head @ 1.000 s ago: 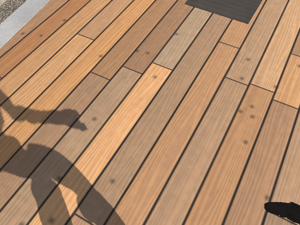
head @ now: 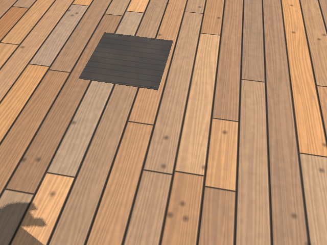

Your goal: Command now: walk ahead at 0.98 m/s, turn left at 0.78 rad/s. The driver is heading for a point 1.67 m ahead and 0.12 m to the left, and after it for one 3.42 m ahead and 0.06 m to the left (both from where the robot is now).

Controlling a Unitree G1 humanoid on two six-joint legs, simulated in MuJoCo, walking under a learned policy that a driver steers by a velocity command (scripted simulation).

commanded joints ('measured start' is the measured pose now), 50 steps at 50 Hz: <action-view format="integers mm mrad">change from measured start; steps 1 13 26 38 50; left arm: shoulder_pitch -127 -291 -402 -29 45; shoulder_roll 115 100 146 143 25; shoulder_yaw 11 -31 -13 37 28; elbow -67 -244 -296 -48 -92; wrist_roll -3 54 2 -19 -72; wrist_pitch -27 15 17 4 -6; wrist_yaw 21 4 -4 -8 -6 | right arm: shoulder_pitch -63 220 336 -50 326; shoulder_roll -4 -156 -223 -57 -266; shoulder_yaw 21 -52 -66 55 -27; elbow -87 18 80 -165 -116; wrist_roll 1 4 -8 -72 -79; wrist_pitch -7 -39 -93 -76 -94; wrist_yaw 15 -83 -83 -46 -114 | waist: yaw -83 15 -45 -42 -157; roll -86 -144 63 -61 221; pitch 127 60 -91 75 -439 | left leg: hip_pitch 232 597 948 147 1357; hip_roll -63 18 -3 -12 413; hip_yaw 99 -658 -368 -162 -736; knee -203 -824 -608 -11 -621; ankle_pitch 74 -277 855 -285 -628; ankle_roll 56 260 57 -115 50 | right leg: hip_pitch -220 -863 -496 -422 -843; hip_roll -223 -137 19 -146 82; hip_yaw -58 349 173 724 412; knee -74 1149 311 -65 1041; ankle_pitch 1128 67 407 145 -90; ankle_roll -21 35 -76 -311 -107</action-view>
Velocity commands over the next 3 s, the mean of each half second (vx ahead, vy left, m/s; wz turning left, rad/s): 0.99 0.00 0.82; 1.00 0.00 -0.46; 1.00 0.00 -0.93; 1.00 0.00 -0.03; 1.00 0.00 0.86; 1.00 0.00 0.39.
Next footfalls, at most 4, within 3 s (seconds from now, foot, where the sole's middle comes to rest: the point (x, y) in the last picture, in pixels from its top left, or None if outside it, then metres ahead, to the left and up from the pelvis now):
0.12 left None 0.31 0.03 -0.76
0.56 right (165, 179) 0.77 0.04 -0.76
0.98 left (103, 127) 1.06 0.37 -0.76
1.40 right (150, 74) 1.47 0.15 -0.76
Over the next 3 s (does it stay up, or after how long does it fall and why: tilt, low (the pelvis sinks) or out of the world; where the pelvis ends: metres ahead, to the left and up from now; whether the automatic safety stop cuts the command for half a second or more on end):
stays up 2.78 0.15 0.01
